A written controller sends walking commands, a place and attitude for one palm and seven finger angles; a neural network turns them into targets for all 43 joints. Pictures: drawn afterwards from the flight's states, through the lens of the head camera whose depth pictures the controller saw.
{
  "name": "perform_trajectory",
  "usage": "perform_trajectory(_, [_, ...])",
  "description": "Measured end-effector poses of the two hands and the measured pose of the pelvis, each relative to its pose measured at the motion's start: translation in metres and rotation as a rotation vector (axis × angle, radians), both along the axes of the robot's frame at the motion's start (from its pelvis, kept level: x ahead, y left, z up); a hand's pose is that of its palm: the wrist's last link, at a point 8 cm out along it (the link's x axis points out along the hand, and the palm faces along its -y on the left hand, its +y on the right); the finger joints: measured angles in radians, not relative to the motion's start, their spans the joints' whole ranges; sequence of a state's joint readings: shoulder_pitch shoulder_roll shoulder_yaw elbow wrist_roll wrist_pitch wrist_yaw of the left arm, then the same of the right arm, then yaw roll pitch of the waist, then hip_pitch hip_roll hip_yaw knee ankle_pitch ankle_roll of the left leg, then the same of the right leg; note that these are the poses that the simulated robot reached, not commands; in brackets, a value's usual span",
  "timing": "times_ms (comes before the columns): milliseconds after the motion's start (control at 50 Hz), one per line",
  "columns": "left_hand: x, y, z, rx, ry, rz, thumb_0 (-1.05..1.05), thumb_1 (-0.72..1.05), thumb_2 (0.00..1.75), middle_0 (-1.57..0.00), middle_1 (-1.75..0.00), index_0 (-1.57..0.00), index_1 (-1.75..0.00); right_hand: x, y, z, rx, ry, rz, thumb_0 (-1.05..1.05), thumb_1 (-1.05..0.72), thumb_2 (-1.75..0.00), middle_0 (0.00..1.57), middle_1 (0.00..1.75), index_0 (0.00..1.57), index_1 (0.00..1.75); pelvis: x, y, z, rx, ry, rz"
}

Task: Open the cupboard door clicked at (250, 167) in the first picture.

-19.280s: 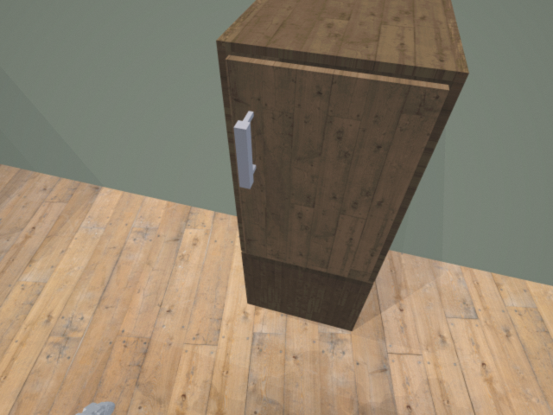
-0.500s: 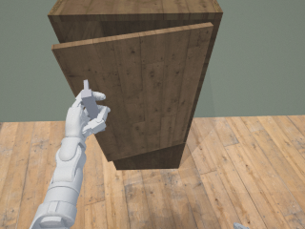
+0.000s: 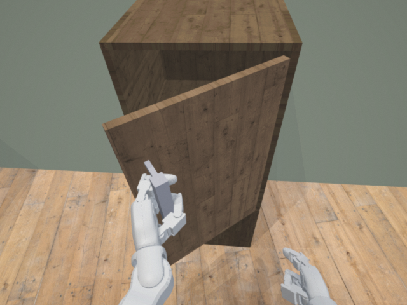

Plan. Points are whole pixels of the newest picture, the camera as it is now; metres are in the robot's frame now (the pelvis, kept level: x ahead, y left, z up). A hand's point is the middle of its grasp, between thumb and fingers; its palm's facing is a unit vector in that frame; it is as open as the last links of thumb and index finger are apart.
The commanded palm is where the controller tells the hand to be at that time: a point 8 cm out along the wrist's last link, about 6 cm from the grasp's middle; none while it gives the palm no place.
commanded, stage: pull the door open along its arc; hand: left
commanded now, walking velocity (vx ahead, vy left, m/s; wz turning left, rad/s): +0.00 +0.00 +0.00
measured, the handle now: (160, 195) +0.31 +0.10 +0.08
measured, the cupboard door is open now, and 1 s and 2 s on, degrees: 38 38 43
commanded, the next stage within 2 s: open thumb and fingers to let go in 0.20 s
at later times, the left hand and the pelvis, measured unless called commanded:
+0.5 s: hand (181, 219) +0.25 +0.05 +0.09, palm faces +0.35 -0.94 -0.02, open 6.8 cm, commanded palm +0.20 +0.09 +0.08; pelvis -0.01 -0.03 +0.00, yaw +1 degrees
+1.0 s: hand (175, 216) +0.26 +0.06 +0.09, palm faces +0.29 -0.96 -0.03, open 14.5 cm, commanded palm +0.21 +0.08 +0.08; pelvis -0.02 +0.01 +0.00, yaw +0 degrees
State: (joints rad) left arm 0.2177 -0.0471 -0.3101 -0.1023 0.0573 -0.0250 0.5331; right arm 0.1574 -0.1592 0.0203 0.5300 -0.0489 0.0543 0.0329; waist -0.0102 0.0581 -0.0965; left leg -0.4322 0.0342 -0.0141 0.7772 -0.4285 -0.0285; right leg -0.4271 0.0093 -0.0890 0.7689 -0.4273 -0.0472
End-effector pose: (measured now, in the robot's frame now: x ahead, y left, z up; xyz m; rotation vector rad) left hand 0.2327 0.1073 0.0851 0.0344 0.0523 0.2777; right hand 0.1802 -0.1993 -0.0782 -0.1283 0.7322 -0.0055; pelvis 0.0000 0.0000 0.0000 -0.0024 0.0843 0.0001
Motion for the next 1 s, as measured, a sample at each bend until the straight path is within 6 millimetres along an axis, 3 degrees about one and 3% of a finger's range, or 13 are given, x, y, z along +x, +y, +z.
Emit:
perform_trajectory(220, [-0.028, -0.022, 0.005, -0.009, 0.058, -0.101, 0.03, 0.64, 0.69, -0.31, -1.26, -0.39, -1.35, -0.011, -0.029, -0.002, 0.014, 0.004, -0.034, 0.01, -0.91, -0.90, 0.20, 0.30, 0.20, 0.30, 0.005, -0.018, 0.001, 0.010, -0.023, -0.003])
perform_trajectory(360, [-0.021, -0.018, 0.002, 0.001, 0.016, 0.008, 0.02, 0.62, 0.74, -0.34, -1.28, -0.38, -1.33, -0.014, -0.044, -0.012, -0.039, 0.026, -0.019, 0.01, -0.91, -0.90, 0.20, 0.30, 0.20, 0.30, -0.001, -0.025, -0.002, 0.017, -0.014, 0.008])
perform_trajectory(480, [-0.016, -0.010, 0.002, -0.018, -0.016, 0.079, 0.03, 0.56, 0.75, -0.35, -1.28, -0.37, -1.31, -0.017, -0.046, -0.014, -0.043, 0.026, -0.011, 0.01, -0.91, -0.90, 0.20, 0.30, 0.20, 0.30, -0.006, -0.029, -0.002, 0.025, -0.001, 0.010])
perform_trajectory(600, [-0.019, -0.009, 0.002, -0.018, -0.032, 0.064, 0.02, 0.34, 0.66, -0.33, -1.25, -0.35, -1.27, -0.022, -0.042, -0.012, -0.044, 0.018, -0.014, 0.01, -0.91, -0.90, 0.20, 0.30, 0.20, 0.30, -0.010, -0.026, -0.002, 0.023, 0.000, 0.010])
perform_trajectory(820, [-0.014, 0.000, 0.002, -0.006, -0.051, 0.053, 0.01, -0.27, 0.40, -0.31, -1.20, -0.31, -1.20, -0.030, -0.025, -0.012, -0.049, 0.021, -0.012, 0.01, -0.91, -0.90, 0.20, 0.30, 0.20, 0.30, -0.018, -0.009, -0.002, 0.010, -0.004, 0.010])
perform_trajectory(1000, [-0.008, 0.003, 0.001, 0.001, -0.051, 0.012, 0.00, -0.46, 0.32, -0.27, -0.94, -0.26, -0.94, -0.032, -0.002, -0.008, -0.034, 0.006, -0.010, 0.01, -0.91, -0.90, 0.20, 0.30, 0.20, 0.30, -0.022, 0.008, -0.004, -0.003, -0.011, -0.002])
